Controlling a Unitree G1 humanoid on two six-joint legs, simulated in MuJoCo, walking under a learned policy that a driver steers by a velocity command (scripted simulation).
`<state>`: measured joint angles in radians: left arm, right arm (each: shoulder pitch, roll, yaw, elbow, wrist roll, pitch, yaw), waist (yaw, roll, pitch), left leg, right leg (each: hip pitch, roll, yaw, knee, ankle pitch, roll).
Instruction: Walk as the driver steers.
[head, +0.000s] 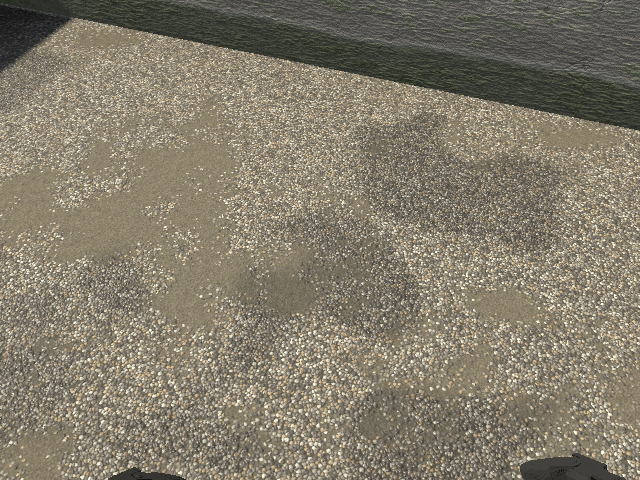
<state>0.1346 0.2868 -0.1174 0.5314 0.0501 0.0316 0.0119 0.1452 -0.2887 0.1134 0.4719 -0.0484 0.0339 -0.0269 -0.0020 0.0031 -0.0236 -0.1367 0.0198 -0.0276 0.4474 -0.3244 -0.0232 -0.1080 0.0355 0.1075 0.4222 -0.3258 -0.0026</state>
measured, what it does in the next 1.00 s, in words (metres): stands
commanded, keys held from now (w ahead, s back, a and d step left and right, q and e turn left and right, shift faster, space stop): w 1.00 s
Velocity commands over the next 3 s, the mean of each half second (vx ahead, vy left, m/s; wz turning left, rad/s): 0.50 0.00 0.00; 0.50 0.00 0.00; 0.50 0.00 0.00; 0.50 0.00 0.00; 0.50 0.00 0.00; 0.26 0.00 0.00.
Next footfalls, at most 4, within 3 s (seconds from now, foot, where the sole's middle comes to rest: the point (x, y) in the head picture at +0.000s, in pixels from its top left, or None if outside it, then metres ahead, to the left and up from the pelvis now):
none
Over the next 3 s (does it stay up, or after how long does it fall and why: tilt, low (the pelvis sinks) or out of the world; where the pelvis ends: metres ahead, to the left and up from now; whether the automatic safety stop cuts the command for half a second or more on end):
stays up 0.00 -0.01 0.01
